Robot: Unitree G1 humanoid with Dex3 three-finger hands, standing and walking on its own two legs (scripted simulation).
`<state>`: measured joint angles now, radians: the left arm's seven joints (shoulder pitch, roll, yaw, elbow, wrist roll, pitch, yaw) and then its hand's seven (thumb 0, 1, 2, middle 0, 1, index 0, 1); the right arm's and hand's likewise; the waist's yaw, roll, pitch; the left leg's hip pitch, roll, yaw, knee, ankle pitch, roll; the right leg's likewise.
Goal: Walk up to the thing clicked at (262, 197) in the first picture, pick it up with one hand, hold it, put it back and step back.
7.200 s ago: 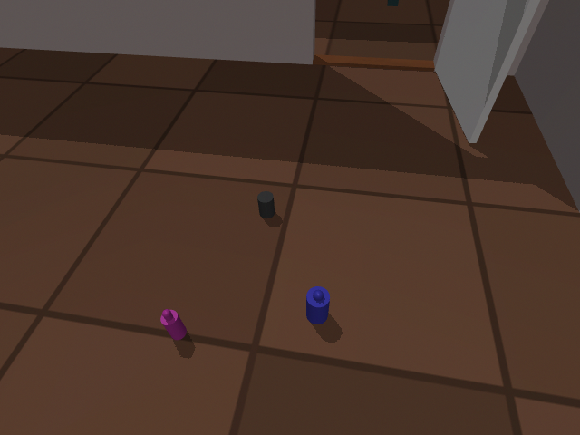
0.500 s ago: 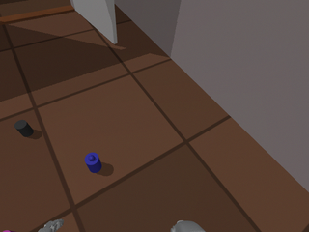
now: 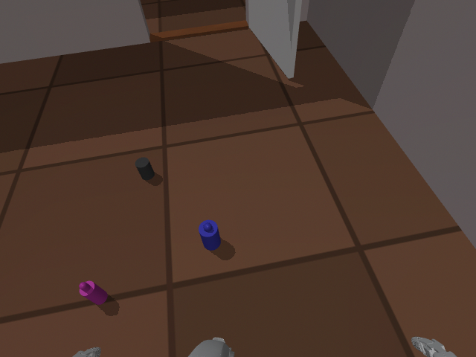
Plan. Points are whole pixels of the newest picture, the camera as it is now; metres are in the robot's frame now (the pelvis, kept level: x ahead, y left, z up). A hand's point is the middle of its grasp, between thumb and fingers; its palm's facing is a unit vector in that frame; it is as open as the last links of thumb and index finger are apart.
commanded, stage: walk up
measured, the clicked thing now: (145, 168) +1.10 +0.59 -0.72
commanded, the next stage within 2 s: none
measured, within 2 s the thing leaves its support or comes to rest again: neither
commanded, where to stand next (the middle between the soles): +0.08 +0.01 m, yaw +111 degrees
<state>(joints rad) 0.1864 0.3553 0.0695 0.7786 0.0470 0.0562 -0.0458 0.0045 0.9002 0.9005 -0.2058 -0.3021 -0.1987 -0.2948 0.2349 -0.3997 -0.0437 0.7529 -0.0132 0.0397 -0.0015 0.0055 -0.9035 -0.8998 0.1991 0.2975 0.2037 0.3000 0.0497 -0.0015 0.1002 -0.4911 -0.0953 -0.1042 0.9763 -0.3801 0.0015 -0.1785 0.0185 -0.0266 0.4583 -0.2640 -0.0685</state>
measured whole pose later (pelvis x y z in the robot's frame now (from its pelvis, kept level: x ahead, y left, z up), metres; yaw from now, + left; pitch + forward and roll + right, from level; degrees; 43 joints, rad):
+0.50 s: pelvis +0.02 -0.02 -0.01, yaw +27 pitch -2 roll -1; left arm 0.21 0.39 0.07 0.73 0.03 0.06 -0.07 0.01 0.90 0.90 -0.21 -0.30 -0.20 -0.29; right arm 0.32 -0.37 -0.05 0.70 -0.01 0.04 0.00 0.01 -0.90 -0.90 0.20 0.30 0.21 0.30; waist 0.01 -0.06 0.12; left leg -0.25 -0.06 -0.09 0.55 -0.25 0.04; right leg -0.42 -0.03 0.02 1.02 -0.49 0.02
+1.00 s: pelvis +0.05 -0.08 -0.01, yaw +56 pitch -3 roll +0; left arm 0.22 0.38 0.08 0.73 0.05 0.00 -0.02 0.00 0.90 0.90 -0.21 -0.30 -0.20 -0.30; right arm 0.30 -0.41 -0.07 0.72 -0.03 0.09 0.08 0.01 -0.90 -0.90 0.20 0.30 0.20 0.30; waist 0.04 0.04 0.12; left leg -0.43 0.04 -0.05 0.95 -0.28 -0.01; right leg -0.17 -0.08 -0.25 0.52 -0.28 -0.03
